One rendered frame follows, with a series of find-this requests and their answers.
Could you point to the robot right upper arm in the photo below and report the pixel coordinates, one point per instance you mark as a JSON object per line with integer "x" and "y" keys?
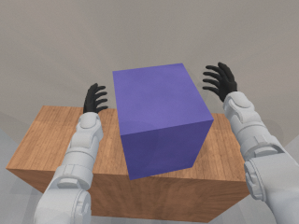
{"x": 274, "y": 179}

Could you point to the robot left hand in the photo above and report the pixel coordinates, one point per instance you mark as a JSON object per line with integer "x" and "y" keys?
{"x": 90, "y": 104}

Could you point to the robot right forearm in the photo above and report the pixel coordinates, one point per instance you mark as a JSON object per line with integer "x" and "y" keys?
{"x": 253, "y": 137}

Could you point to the robot left upper arm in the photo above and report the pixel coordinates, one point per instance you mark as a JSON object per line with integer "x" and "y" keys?
{"x": 64, "y": 206}

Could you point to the carton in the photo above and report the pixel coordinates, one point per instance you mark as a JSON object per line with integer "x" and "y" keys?
{"x": 163, "y": 119}

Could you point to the robot right hand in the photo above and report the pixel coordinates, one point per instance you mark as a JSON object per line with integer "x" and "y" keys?
{"x": 226, "y": 80}

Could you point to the pedestal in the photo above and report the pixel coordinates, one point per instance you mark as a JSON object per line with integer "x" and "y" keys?
{"x": 215, "y": 182}

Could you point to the robot left forearm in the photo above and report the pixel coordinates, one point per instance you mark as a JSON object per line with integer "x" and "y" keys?
{"x": 76, "y": 170}

